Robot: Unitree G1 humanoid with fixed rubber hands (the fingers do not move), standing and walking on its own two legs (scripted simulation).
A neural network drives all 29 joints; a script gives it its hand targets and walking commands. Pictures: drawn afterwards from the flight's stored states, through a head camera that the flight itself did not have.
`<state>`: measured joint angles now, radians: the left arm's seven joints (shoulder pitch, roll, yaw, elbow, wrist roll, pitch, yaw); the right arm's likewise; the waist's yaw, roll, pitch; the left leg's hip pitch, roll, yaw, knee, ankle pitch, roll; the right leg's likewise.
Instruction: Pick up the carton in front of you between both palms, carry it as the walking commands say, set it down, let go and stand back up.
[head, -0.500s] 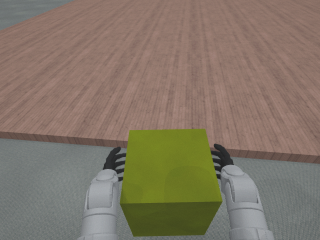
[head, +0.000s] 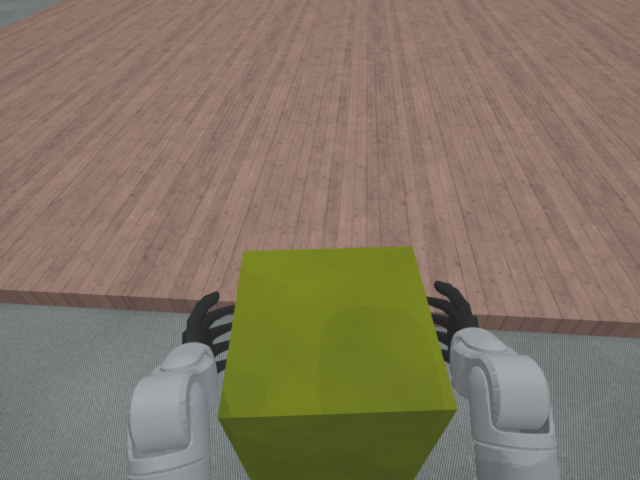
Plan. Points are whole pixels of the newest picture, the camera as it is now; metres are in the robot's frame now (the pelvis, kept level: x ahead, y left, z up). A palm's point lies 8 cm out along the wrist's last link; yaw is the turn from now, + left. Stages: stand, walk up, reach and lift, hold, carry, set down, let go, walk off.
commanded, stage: carry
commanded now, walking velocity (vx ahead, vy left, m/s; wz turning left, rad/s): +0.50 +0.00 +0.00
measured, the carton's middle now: (331, 371) +0.27 +0.01 +0.01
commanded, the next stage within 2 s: none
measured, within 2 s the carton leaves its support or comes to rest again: neither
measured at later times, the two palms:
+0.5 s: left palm (263, 154) +0.59 +0.11 +0.14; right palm (439, 144) +0.61 -0.19 +0.13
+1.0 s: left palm (272, 73) +1.02 +0.13 +0.11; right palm (392, 69) +1.00 -0.17 +0.11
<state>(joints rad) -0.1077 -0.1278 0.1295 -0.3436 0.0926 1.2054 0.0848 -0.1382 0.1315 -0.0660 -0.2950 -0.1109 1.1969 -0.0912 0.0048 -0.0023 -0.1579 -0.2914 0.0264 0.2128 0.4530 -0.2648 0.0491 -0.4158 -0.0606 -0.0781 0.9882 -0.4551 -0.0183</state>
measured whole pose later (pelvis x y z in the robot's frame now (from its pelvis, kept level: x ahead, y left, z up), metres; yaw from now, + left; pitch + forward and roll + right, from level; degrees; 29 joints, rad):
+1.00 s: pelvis +0.61 -0.01 +0.00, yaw +0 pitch +6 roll -2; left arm -0.83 -0.01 0.28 0.00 0.08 1.30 0.13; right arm -0.80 0.02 -0.29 0.01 -0.05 1.27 -0.14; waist -0.06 0.00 0.11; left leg -0.34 0.00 0.16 0.49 -0.27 0.10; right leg -0.75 -0.05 -0.04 1.22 -0.35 -0.04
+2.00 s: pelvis +1.33 -0.04 +0.10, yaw +0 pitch +5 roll -2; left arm -0.84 -0.01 0.33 0.22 0.12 1.34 0.13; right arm -0.84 0.01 -0.28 0.26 -0.07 1.30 -0.14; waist -0.07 0.02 -0.04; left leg -0.19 -0.02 0.13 0.33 -0.24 0.09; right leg -0.65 -0.06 -0.05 0.82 -0.21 0.00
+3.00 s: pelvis +1.87 -0.06 +0.09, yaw +1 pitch +3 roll +0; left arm -0.17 -0.13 0.12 -0.25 0.13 1.22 0.08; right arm -0.17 0.13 -0.12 -0.26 -0.12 1.23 -0.08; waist -0.01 0.01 -0.19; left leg -0.27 0.06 0.20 0.50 -0.28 0.01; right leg -0.24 -0.05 -0.15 0.49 -0.31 0.00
